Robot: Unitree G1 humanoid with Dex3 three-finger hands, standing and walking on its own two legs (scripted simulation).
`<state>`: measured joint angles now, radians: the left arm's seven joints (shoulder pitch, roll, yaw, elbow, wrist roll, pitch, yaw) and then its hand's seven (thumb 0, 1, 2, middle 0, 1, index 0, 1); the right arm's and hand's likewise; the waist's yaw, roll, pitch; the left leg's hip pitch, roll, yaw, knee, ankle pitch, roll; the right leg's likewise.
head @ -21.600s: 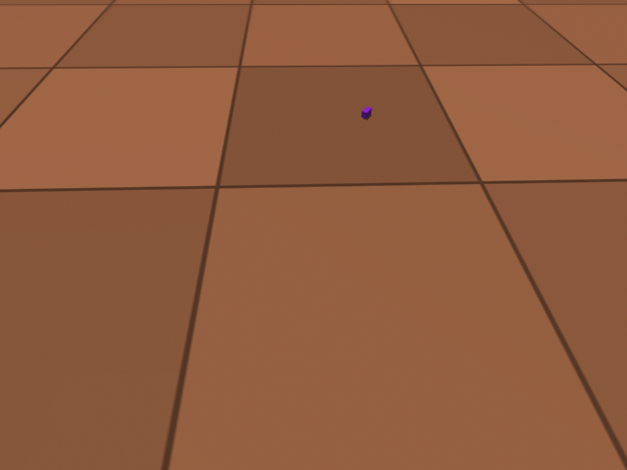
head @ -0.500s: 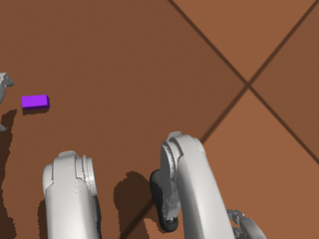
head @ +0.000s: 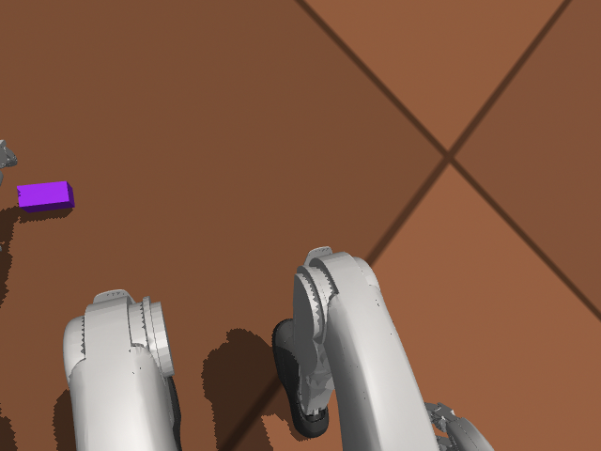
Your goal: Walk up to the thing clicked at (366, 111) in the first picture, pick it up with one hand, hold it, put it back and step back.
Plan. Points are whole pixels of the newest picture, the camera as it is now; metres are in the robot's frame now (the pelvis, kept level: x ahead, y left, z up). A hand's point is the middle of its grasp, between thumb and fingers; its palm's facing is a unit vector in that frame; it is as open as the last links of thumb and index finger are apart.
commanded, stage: rise first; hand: left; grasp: from above
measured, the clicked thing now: (47, 197) +0.49 +0.27 -0.31
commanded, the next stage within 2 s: approach in 1.14 s
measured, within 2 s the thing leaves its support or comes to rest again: neither
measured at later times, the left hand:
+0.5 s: hand out of the picture +0.45 +0.31 -0.18, palm faces -0.46 -0.06 -0.89, open 12.2 cm
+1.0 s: hand out of the picture +0.44 +0.31 -0.18, palm faces -0.46 -0.05 -0.89, open 12.0 cm
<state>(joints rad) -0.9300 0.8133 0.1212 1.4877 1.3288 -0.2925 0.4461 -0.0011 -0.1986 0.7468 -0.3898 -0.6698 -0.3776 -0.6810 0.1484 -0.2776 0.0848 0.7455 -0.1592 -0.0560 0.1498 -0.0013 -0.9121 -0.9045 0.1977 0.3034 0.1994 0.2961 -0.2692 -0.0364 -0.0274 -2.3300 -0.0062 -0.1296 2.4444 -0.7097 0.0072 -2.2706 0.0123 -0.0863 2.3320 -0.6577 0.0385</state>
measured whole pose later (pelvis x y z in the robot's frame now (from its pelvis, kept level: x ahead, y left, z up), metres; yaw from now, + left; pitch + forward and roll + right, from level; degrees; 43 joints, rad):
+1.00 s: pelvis -0.01 +0.00 +0.00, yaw +0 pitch +33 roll -9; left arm -0.96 0.83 0.10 1.51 1.32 -0.28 0.42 0.00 -0.17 0.72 -0.42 -0.64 -0.41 -0.66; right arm 0.16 -0.29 0.11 0.73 -0.15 -0.07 0.16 0.00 -0.91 -0.90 0.20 0.30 0.20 0.30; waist -0.28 -0.03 -0.02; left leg -2.33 -0.01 -0.14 2.44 -0.69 0.01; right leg -2.26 0.01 -0.09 2.32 -0.64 0.04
